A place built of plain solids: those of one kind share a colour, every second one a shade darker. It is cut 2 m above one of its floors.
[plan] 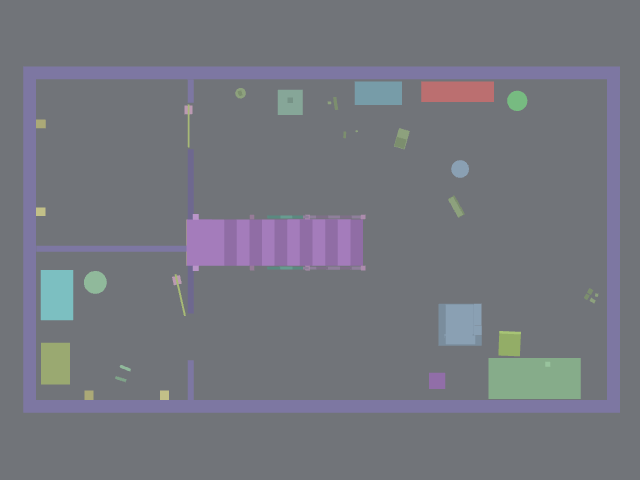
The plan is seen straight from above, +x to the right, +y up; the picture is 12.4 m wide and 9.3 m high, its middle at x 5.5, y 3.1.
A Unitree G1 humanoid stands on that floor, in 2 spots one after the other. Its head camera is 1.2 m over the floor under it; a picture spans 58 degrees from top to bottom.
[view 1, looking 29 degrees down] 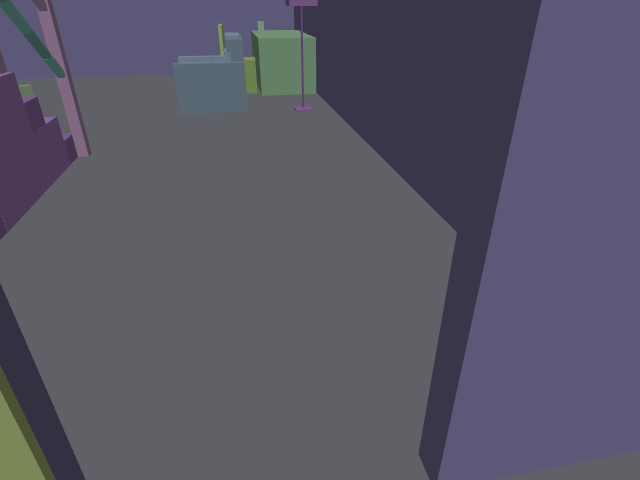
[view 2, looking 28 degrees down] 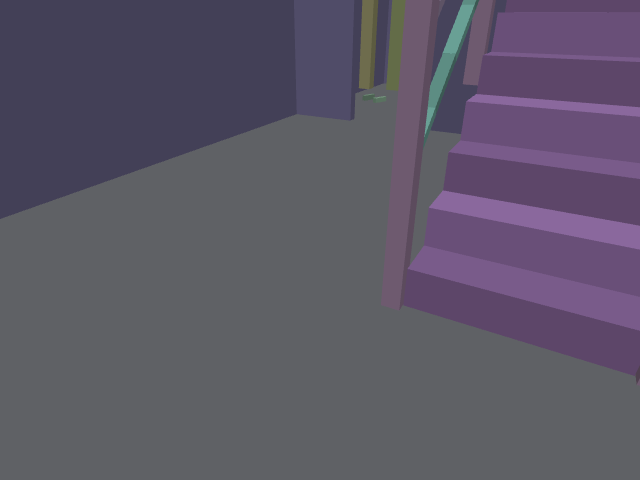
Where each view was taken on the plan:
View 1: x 2.29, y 1.22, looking -11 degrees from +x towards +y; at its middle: ground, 2.48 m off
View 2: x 7.93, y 3.05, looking -151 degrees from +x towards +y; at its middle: ground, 2.56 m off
